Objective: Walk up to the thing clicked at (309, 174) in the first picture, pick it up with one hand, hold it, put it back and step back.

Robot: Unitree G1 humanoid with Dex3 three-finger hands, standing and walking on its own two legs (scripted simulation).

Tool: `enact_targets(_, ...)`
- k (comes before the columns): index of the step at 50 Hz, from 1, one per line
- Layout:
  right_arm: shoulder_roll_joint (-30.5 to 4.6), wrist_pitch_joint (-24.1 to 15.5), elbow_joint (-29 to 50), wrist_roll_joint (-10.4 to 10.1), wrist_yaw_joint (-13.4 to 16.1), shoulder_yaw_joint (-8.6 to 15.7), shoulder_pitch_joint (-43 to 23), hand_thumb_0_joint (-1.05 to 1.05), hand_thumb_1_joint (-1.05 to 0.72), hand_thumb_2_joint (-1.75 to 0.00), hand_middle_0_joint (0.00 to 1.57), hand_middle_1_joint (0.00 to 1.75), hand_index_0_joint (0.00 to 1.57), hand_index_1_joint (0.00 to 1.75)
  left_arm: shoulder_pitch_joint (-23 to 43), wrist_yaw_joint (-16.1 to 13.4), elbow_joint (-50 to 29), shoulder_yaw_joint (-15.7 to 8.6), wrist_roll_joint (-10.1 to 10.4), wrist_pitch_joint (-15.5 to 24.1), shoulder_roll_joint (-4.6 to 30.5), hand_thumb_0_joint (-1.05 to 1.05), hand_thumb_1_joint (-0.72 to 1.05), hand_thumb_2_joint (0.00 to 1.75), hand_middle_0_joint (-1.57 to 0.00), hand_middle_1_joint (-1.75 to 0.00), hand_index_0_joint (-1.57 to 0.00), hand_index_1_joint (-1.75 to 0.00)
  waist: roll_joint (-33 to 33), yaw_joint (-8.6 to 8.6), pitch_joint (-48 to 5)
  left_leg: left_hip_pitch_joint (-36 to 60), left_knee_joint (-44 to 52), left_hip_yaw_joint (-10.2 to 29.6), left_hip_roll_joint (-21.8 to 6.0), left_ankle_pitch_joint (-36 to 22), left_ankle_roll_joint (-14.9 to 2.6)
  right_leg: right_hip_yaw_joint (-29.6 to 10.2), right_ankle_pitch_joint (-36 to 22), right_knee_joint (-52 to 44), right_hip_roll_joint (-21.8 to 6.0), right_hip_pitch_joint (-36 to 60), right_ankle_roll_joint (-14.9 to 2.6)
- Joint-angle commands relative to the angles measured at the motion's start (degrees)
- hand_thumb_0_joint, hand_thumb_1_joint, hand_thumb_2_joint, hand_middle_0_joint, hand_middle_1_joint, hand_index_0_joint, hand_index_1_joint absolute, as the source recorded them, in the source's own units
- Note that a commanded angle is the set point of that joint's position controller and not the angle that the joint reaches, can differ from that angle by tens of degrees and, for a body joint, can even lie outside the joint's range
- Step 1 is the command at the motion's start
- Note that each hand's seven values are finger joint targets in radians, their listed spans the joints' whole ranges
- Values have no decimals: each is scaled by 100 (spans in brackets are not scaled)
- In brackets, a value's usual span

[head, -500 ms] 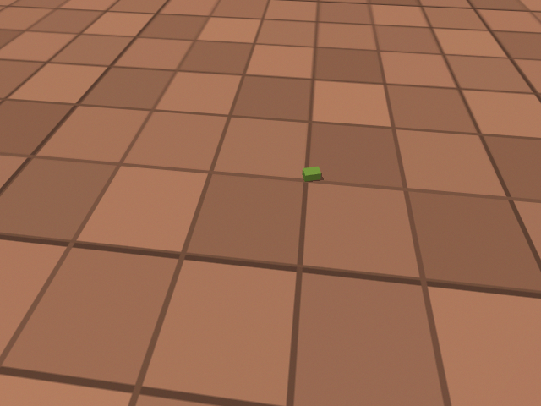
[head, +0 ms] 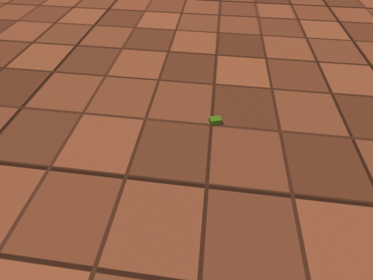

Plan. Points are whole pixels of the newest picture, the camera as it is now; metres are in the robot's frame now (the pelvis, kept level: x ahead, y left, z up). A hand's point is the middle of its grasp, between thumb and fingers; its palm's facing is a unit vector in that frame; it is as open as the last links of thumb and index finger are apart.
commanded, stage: stand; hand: left
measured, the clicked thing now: (215, 120) +1.27 -0.24 -0.76
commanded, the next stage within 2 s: walk up in 0.62 s
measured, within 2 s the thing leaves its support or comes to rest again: neither
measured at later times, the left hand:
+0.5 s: hand out of the picture +0.08 +0.25 -0.16, palm faces -0.02 -0.94 -0.35, open 7.3 cm
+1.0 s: hand (110, 271) +0.17 +0.19 -0.15, palm faces +0.01 -0.91 -0.40, open 7.4 cm
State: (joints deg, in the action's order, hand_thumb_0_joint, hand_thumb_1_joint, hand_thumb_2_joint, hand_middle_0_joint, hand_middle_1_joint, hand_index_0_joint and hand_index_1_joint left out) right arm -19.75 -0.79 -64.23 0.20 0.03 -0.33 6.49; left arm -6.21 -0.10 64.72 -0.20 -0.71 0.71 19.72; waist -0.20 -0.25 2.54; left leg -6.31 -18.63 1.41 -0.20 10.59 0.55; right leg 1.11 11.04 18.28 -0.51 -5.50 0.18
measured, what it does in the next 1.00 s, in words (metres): steps to the right: right foot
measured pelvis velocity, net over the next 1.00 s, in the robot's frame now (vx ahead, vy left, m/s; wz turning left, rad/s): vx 0.08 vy -0.11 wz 0.00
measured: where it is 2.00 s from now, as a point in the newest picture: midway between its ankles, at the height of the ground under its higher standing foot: (242, 221)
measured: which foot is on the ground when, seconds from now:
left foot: down 0.00-0.98, up 1.00-1.00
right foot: down 0.00-0.66, up 0.68-0.92, down 0.94-1.00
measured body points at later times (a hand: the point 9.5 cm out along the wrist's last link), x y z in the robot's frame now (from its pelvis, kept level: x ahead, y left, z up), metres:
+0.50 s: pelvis +0.00 +0.00 +0.00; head +0.01 +0.00 +0.45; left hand +0.08 +0.30 -0.13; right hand +0.08 -0.30 -0.13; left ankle +0.00 +0.13 -0.75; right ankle -0.01 -0.12 -0.75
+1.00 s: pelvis +0.08 -0.11 -0.04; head +0.08 -0.12 +0.41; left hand +0.17 +0.24 -0.13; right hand +0.09 -0.48 -0.15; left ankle +0.00 +0.11 -0.73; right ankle +0.15 -0.26 -0.75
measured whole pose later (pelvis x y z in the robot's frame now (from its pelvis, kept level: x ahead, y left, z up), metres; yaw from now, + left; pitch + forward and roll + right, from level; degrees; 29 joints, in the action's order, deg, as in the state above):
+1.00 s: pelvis +0.08 -0.11 -0.04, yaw +0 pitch -3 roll +0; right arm -27.7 -2.7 -59.1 2.4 0.7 6.4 19.2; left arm -10.6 6.7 54.3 -8.2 -3.2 -0.1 26.0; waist -1.3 0.4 3.0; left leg -8.3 -42.5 5.7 -8.5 29.3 -1.0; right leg 2.0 14.5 40.6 -4.0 -22.1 1.5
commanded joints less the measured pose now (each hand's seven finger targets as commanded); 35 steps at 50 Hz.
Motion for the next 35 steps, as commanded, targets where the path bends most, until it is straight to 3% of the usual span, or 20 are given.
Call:
enact_targets(1, -1204, -112, 338, 16, 69, 225, -258, 0, -90, -90, 20, 30, 20, 30, 193, -52, -354, -201, 19, 127, 1200, 0, 90, 90, -20, -30, -20, -30, 5, 14, -387, 50, 227, 474, -686, -925, -197, -540, -910, -252, -708, 44, -168)
enact_targets(7, -1199, -116, 314, 14, 60, 220, -214, 0, -90, -90, 20, 30, 20, 30, 209, -51, -345, -208, 26, 120, 1218, 0, 90, 90, -20, -30, -20, -30, 43, 17, -376, 45, 272, 482, -684, -909, -177, -536, -811, -254, -698, 40, -163)
enact_targets(12, -1203, -121, 332, 23, 72, 230, -221, 0, -90, -90, 20, 30, 20, 30, 201, -57, -382, -212, 19, 132, 1221, 0, 90, 90, -20, -30, -20, -30, 61, 15, -506, 143, 182, 444, -702, -1231, -190, -548, -1162, -211, -732, 123, -167)
enact_targets(22, -1196, -121, 322, 15, 71, 216, -179, 0, -90, -90, 20, 30, 20, 30, 179, -62, -382, -211, 26, 119, 1232, 0, 90, 90, -20, -30, -20, -30, 16, 18, -454, 83, 236, 437, -699, -1231, -192, -539, -1205, -202, -734, 194, -160)
enact_targets(30, -1219, -124, 334, 24, 80, 223, -213, 0, -90, -90, 20, 30, 20, 30, 144, -53, -363, -210, 18, 100, 1203, 0, 90, 90, -20, -30, -20, -30, 9, 2, -363, 107, 290, 460, -701, -1022, -187, -512, -912, -222, -704, 74, -154)
enact_targets(31, -1912, -273, 460, 60, 72, 675, 860, 0, -90, -90, 20, 30, 20, 30, 260, 214, -893, -791, -219, 64, 1885, 0, 90, 90, -20, -30, -20, -30, 557, 272, -692, 499, 14, 937, -816, 1548, -716, -197, 1578, 732, -252, -501, -281)
enact_targets(32, -2232, -332, 315, 99, 73, 826, 1321, 0, -90, -90, 20, 30, 20, 30, 596, 322, -1023, -775, -290, -3, 1710, 0, 90, 90, -20, -30, -20, -30, -94, 526, -270, 956, 481, 1933, -1431, 2866, -1065, -46, 2050, 1730, -106, -1971, -247)
enact_targets(33, -2396, -376, 336, 146, 97, 940, 1371, 0, -90, -90, 20, 30, 20, 30, 889, 376, -1223, -801, -358, -70, 1609, 0, 90, 90, -20, -30, -20, -30, -379, 606, 289, 948, 886, 2810, -2079, 3527, -1381, -295, 1841, 2955, -265, -3229, -110)
enact_targets(34, -2436, -425, 505, 108, 128, 964, 1124, 0, -90, -90, 20, 30, 20, 30, 810, 438, -1371, -797, -381, -90, 1558, 0, 90, 90, -20, -30, -20, -30, -337, 439, 415, 704, 1066, 3073, -2417, 3606, -1534, -734, 1662, 3467, -480, -3669, -153)
enact_targets(35, -2367, -480, 668, 115, 143, 964, 905, 0, -90, -90, 20, 30, 20, 30, 624, 499, -1413, -818, -315, -85, 1534, 0, 90, 90, -20, -30, -20, -30, -269, 268, 434, 510, 1103, 3082, -2452, 3319, -1503, -1008, 1434, 3682, -668, -3580, -181)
